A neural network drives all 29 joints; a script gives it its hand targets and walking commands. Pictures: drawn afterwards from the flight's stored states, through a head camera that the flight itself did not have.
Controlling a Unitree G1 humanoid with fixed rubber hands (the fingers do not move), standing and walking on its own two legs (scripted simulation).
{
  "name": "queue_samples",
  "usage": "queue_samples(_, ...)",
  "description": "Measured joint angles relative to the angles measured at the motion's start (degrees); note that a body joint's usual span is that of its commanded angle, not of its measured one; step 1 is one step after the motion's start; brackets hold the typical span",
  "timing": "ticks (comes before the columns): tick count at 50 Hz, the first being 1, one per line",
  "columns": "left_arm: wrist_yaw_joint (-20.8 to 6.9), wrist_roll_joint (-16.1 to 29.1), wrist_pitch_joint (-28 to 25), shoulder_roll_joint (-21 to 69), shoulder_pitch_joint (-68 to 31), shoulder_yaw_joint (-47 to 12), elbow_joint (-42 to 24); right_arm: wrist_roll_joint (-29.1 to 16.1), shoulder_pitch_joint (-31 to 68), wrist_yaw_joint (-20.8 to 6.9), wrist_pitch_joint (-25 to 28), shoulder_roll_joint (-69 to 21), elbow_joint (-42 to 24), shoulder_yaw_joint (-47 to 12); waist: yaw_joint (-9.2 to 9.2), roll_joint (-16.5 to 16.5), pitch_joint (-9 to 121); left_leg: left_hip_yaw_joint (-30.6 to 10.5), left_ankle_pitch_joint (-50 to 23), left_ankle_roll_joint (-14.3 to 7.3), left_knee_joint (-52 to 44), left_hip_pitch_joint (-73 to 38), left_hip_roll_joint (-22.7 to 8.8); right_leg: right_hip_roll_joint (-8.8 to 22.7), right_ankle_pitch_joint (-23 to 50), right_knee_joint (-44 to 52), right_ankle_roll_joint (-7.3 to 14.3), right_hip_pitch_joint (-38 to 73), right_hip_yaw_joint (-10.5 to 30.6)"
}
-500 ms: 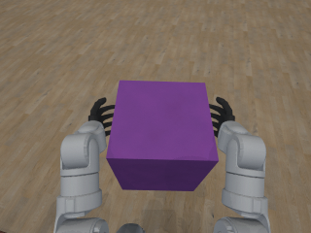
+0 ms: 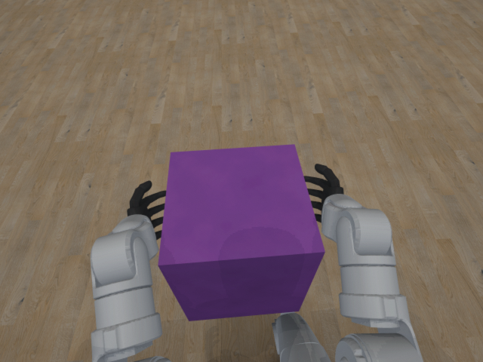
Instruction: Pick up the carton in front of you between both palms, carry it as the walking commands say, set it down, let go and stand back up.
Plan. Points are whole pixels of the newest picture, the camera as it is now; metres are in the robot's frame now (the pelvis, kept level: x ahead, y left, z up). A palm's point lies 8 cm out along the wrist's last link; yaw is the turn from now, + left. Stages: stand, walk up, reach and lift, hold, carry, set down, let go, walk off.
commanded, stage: carry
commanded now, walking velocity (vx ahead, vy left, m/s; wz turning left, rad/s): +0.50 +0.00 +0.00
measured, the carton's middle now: (239, 237) +0.32 -0.03 -0.01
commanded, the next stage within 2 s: none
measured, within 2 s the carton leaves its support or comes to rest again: neither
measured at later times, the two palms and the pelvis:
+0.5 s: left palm (150, 88) +0.61 +0.09 +0.12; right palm (297, 65) +0.61 -0.21 +0.12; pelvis +0.34 -0.06 +0.02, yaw +1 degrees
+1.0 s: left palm (175, 21) +0.87 +0.03 +0.13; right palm (288, 5) +0.89 -0.27 +0.12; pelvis +0.63 -0.13 +0.04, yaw +3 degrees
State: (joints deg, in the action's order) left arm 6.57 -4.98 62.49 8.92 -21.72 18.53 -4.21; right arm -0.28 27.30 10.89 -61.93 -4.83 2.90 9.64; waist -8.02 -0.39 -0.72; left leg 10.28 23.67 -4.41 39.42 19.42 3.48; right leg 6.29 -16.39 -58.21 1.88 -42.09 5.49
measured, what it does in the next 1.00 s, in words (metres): walks ahead: right foot, then left foot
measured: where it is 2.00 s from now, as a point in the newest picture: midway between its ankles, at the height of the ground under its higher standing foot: (249, 222)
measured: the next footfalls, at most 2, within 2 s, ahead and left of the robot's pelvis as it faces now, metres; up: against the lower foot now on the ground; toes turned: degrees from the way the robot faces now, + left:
right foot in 0.08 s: +0.24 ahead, -0.19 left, +0.00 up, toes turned -3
left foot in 0.44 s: +0.40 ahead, +0.04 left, +0.00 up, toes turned +10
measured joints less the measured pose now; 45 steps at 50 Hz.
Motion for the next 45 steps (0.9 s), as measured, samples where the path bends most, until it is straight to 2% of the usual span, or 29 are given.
queue_samples(3, -0.2, 0.0, -2.0, 0.4, 3.4, -1.1, -3.1, 0.0, -1.9, -0.4, 2.3, -1.4, -1.6, 0.2, 1.49, 0.6, -0.8, -2.1, 4.6, 3.2, 1.5, -3.1, -3.7, 0.0, 9.1, 17.5, -0.4, 3.9, -3.5)
queue_samples(5, -0.1, -0.1, -4.1, 0.6, 3.5, -2.5, -3.5, 0.3, -2.4, -1.2, 3.7, -1.0, -3.6, 0.5, 3.68, 2.6, -1.2, -4.5, 6.3, 4.3, 7.1, -2.8, -7.7, -2.3, 9.2, 19.8, -1.6, 6.8, -7.1)
queue_samples(6, 0.1, -0.3, -5.3, 0.6, 2.7, -3.4, -2.9, 0.4, -2.2, -2.1, 4.3, -0.4, -4.2, 0.9, 4.69, 3.2, -1.7, -6.9, 5.4, 4.8, 12.3, -0.9, -8.0, -3.1, 7.6, 18.9, -1.8, 7.5, -8.4)
queue_samples(7, 0.5, -0.4, -6.2, 0.5, 2.0, -4.4, -2.3, 0.6, -2.3, -2.7, 4.8, 0.2, -4.8, 1.2, 5.64, 3.0, -2.1, -8.8, 6.4, 5.2, 18.3, 1.4, -7.0, -3.3, 6.1, 18.8, -1.7, 8.4, -9.2)
queue_samples(9, 1.3, -0.7, -6.8, 0.3, 2.2, -6.3, -2.1, 1.3, -3.3, -3.5, 5.3, 0.3, -6.0, 1.5, 7.47, 1.8, -2.0, -9.4, 7.7, 5.7, 26.7, 6.2, -4.9, -3.3, 5.1, 21.5, -1.5, 11.1, -9.9)
queue_samples(10, 1.4, -0.5, -6.6, 0.2, 2.9, -6.7, -2.6, 1.7, -4.2, -3.7, 5.4, -0.3, -6.7, 1.7, 8.17, 1.1, -1.6, -8.9, 7.7, 5.7, 27.9, 8.2, -4.1, -3.3, 5.1, 23.6, -1.4, 12.6, -10.0)
queue_samples(12, 1.5, 0.2, -5.9, 0.2, 4.5, -6.9, -4.4, 2.6, -6.5, -4.0, 5.4, -2.2, -8.8, 2.2, 9.12, -0.2, -0.6, -7.6, 6.6, 5.6, 24.8, 11.1, -3.3, -3.0, 5.1, 28.1, -0.8, 16.1, -10.3)
queue_samples(14, 1.5, 1.1, -5.2, 0.0, 5.9, -7.2, -6.4, 3.7, -9.3, -4.4, 5.8, -4.1, -11.5, 2.3, 9.96, -1.2, 0.5, -6.3, 4.6, 5.5, 16.3, 12.1, -3.2, -2.7, 4.9, 32.0, -0.6, 19.8, -10.5)
queue_samples(17, 1.5, 2.0, -4.4, -0.4, 7.5, -8.3, -8.5, 4.7, -12.8, -5.1, 5.8, -3.9, -14.9, 0.0, 10.94, -1.5, 2.3, -5.0, -2.8, 5.2, 1.9, 11.0, -3.3, -2.8, 3.3, 35.8, -0.9, 25.5, -10.6)
queue_samples(21, 1.5, 2.0, -2.6, -0.9, 9.9, -10.9, -11.0, 5.3, -16.3, -5.3, 3.5, -3.1, -19.1, -1.8, 9.99, -1.0, 5.6, -1.3, -14.2, 4.4, -14.5, 5.0, -3.6, -3.1, -2.6, 34.7, -2.2, 32.2, -10.5)
queue_samples(23, 1.4, 1.8, -1.0, -1.3, 11.6, -11.6, -12.5, 5.4, -17.7, -5.3, 2.2, -2.9, -19.9, -3.0, 8.99, -1.3, 8.0, -0.3, -17.0, 1.9, -15.0, 2.5, -3.8, -2.5, -7.1, 26.6, -2.7, 31.6, -10.2)
queue_samples(26, 1.4, 1.4, 2.2, -1.6, 15.6, -12.8, -14.6, 5.2, -20.8, -5.1, -0.8, -2.6, -20.7, -4.8, 7.32, -1.0, 10.5, 0.6, -11.3, 1.2, -13.2, -0.8, -4.0, -3.3, -11.3, 7.7, -2.4, 24.1, -8.3)
queue_samples(28, 1.4, 1.1, 4.3, -1.7, 18.2, -14.2, -16.6, 4.8, -23.6, -4.9, -2.8, -2.5, -22.7, -5.6, 6.24, 0.1, 11.5, 0.2, -10.2, 2.1, -16.1, -4.2, -4.6, -3.6, -10.0, 2.0, -2.5, 18.9, -9.3)
queue_samples(30, 1.3, 1.0, 5.8, -1.7, 20.2, -15.2, -18.3, 4.3, -26.0, -4.6, -4.3, -2.5, -25.0, -6.1, 5.42, 0.8, 11.9, -0.3, -10.2, 3.0, -19.7, -7.8, -5.2, -2.9, -7.1, 4.1, -2.8, 15.3, -10.4)
queue_samples(32, 1.2, 1.0, 6.7, -1.6, 21.4, -15.6, -20.1, 3.9, -27.0, -4.3, -5.6, -2.5, -27.0, -6.4, 4.95, 1.2, 11.8, -0.7, -9.7, 3.6, -22.3, -11.2, -5.7, -2.2, -3.7, 10.6, -3.1, 13.0, -11.2)
queue_samples(36, 1.2, 1.0, 7.7, -1.6, 22.2, -15.5, -23.6, 3.3, -26.1, -4.1, -7.1, -2.5, -29.3, -7.0, 5.24, 1.3, 11.0, -0.9, -6.3, 5.7, -24.1, -17.3, -6.8, -1.6, 5.3, 24.3, -3.1, 11.6, -13.0)
queue_samples(39, 1.2, 1.1, 8.5, -1.6, 21.1, -15.2, -25.0, 3.4, -24.8, -4.0, -8.1, -2.4, -30.6, -6.9, 6.23, 1.3, 10.3, -1.4, -0.2, 7.9, -19.3, -20.2, -8.4, -2.3, 8.7, 30.8, -2.4, 14.2, -15.9)
queue_samples(40, 1.2, 1.2, 8.6, -1.6, 20.4, -15.3, -24.6, 3.5, -24.3, -4.0, -8.5, -2.4, -30.8, -6.5, 6.77, 1.9, 10.1, -1.9, 2.8, 8.2, -14.8, -19.7, -9.7, -2.8, 12.1, 30.1, -0.7, 14.9, -16.8)
queue_samples(41, 1.2, 1.1, 8.3, -1.6, 19.6, -15.5, -23.3, 3.5, -23.9, -4.0, -8.7, -2.4, -30.5, -5.7, 7.50, 2.7, 10.0, -2.7, 3.5, 7.7, -7.4, -17.1, -11.2, -3.3, 11.6, 27.4, 0.8, 14.7, -17.7)
queue_samples(43, 1.2, 1.1, 8.4, -1.6, 18.3, -15.7, -20.6, 3.7, -23.7, -4.0, -9.2, -2.4, -29.3, -4.7, 8.62, 2.4, 9.4, -6.4, 3.8, 6.3, 10.1, -8.7, -10.4, -3.4, 6.9, 25.7, 2.6, 15.7, -18.4)
queue_samples(44, 1.2, 1.2, 8.6, -1.6, 18.3, -15.7, -20.0, 3.8, -23.7, -4.0, -9.5, -2.4, -29.0, -4.6, 9.00, 2.1, 8.9, -7.2, 3.6, 5.6, 16.9, -4.6, -9.5, -3.3, 5.8, 26.6, 2.8, 17.0, -18.5)
queue_samples(45, 1.2, 1.2, 8.7, -1.6, 18.5, -15.5, -19.9, 3.9, -23.7, -4.0, -9.6, -2.4, -28.7, -4.8, 9.28, 1.6, 8.3, -7.3, 2.8, 5.0, 21.3, -0.9, -8.7, -3.2, 6.0, 28.3, 2.0, 18.5, -18.4)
